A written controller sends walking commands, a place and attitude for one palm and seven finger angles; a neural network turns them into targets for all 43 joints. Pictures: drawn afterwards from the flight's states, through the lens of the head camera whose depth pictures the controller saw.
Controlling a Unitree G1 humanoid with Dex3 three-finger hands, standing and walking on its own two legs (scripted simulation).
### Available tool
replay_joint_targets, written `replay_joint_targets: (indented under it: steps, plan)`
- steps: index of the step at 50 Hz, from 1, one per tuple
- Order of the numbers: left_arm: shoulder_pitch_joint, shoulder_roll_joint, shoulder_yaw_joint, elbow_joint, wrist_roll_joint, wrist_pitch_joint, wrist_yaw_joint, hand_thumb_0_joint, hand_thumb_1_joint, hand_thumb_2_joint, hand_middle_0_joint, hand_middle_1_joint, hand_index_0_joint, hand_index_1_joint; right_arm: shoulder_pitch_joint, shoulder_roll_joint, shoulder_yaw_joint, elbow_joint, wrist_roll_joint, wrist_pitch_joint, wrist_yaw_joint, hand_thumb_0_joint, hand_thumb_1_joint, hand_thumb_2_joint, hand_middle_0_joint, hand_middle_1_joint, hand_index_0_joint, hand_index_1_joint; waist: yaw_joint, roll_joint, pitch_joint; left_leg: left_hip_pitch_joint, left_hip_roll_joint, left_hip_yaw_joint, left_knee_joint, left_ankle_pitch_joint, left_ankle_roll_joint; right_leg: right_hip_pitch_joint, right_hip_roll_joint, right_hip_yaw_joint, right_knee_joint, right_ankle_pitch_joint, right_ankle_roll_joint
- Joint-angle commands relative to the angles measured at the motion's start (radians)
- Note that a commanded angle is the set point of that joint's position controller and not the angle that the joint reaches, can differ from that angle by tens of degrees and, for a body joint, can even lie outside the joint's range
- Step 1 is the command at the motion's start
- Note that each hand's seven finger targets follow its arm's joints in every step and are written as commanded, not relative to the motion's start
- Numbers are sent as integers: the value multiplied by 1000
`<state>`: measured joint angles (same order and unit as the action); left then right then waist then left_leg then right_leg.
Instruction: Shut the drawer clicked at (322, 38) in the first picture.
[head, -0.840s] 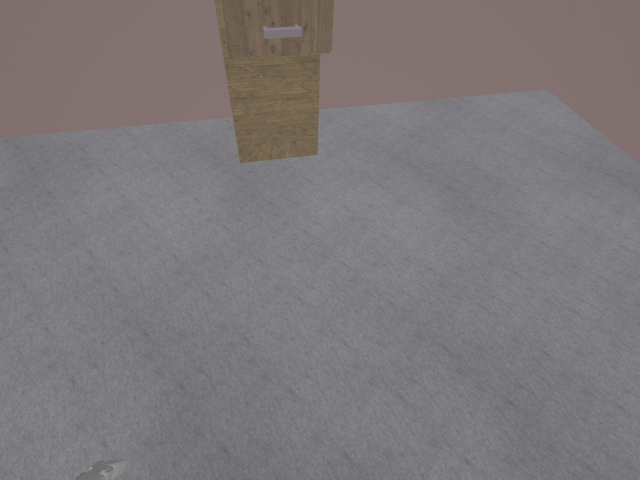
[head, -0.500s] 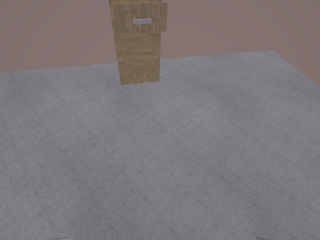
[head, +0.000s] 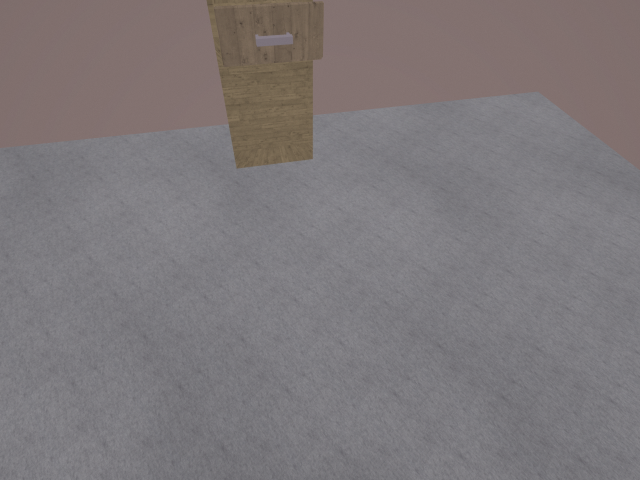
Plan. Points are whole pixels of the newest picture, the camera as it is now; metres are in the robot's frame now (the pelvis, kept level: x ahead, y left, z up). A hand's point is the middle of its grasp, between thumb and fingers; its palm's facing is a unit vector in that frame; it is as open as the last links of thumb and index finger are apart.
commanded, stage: stand and wait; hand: left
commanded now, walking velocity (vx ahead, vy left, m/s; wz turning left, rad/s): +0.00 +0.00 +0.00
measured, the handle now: (273, 38) +1.44 +0.23 -0.02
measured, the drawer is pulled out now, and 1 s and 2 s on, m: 0.29 0.29 0.29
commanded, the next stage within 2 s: look at it before walking up in 0.10 s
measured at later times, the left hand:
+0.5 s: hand out of the picture +0.08 +0.24 -0.15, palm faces -0.04 -0.94 -0.33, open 7.4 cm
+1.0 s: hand out of the picture +0.06 +0.22 -0.17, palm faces -0.03 -0.97 -0.26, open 7.4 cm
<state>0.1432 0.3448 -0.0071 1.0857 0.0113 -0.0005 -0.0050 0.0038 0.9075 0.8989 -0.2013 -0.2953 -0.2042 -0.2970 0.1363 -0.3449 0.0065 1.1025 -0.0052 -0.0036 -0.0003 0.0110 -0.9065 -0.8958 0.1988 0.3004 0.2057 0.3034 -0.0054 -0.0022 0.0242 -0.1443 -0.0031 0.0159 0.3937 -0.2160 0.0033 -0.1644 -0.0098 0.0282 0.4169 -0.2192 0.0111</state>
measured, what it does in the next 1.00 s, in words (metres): stands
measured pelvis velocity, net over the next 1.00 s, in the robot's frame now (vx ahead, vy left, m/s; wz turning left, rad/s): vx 0.03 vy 0.00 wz -0.02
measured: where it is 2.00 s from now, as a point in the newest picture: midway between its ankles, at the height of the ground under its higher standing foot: (331, 429)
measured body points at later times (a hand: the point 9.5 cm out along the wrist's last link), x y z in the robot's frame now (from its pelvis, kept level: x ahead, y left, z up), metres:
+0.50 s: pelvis +0.00 -0.01 +0.00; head +0.00 -0.01 +0.45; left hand +0.08 +0.29 -0.13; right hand +0.07 -0.30 -0.13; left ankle +0.00 +0.12 -0.74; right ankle +0.01 -0.13 -0.74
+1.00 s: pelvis +0.03 +0.00 -0.01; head +0.02 +0.00 +0.44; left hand +0.06 +0.27 -0.15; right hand +0.06 -0.28 -0.15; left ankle +0.00 +0.12 -0.74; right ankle +0.01 -0.13 -0.74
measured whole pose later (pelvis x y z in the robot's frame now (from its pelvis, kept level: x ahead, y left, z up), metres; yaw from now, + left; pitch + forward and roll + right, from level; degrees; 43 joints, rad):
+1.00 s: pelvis +0.03 +0.00 -0.01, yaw -1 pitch -1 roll +0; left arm 0.24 0.28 0.00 1.09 0.02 0.01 -0.01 0.00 0.91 0.90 -0.20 -0.29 -0.20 -0.30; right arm 0.21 -0.28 0.01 1.10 -0.02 0.01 0.00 0.01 -0.91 -0.90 0.20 0.30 0.20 0.30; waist 0.01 0.00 -0.02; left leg -0.17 0.02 0.03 0.50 -0.34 0.00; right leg -0.18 0.02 0.04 0.48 -0.29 -0.01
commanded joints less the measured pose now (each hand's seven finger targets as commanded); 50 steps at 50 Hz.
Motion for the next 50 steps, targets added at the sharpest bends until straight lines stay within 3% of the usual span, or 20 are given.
replay_joint_targets:
  steps: [1,40,41,42,44,45,48,50]
  plan:
    - [-45,201,40,-69,0,-23,15,0,900,900,-200,-300,-200,-300,-62,-201,-43,-63,-4,-32,-11,0,-900,-900,200,300,200,300,7,-4,-45,0,119,-106,-79,78,30,-8,-104,89,-79,75,-41]
    - [-41,202,41,-64,0,-29,16,0,900,900,-200,-300,-200,-300,-60,-197,-41,-51,-2,-30,-12,0,-900,-900,200,300,200,300,5,0,-62,30,125,-96,-80,131,21,14,-108,92,-94,152,-42]
    - [-3,123,27,-43,-2,-20,18,0,900,900,-200,-300,-200,-300,-31,-118,-22,-33,-6,-23,-9,0,-900,-900,200,300,200,300,4,-9,-86,40,123,-82,-69,97,10,25,-106,90,-94,103,-32]
    - [35,75,15,-29,0,-8,19,0,900,900,-200,-300,-200,-300,8,-67,-10,-20,-11,-12,-6,0,-900,-900,200,300,200,300,6,-18,-77,30,114,-64,-56,-1,1,12,-98,91,-89,-27,-28]
    - [77,79,21,-25,8,5,10,0,900,900,-200,-300,-200,-300,34,-61,-16,-21,-17,-2,-2,0,-900,-900,200,300,200,300,13,-25,11,-48,94,-56,-42,-243,7,-56,-89,127,-116,-286,-43]
    - [86,84,27,-30,10,7,5,0,900,900,-200,-300,-200,-300,43,-61,-19,-26,-20,0,0,0,-900,-900,200,300,200,300,14,-48,58,-96,85,-53,-29,-307,9,-83,-85,151,-125,-360,-54]
    - [131,81,43,-44,10,4,-2,0,900,900,-200,-300,-200,-300,82,-49,-27,-38,-21,-9,0,0,-900,-900,200,300,200,300,14,-66,112,-153,72,-36,44,-332,19,-110,-93,198,-113,-419,-93]
    - [149,61,51,-54,8,-5,-5,0,900,900,-200,-300,-200,-300,125,-35,-32,-43,-19,-22,-3,0,-900,-900,200,300,200,300,1,-34,110,-127,85,-43,58,-304,31,-137,-85,191,-64,-369,-107]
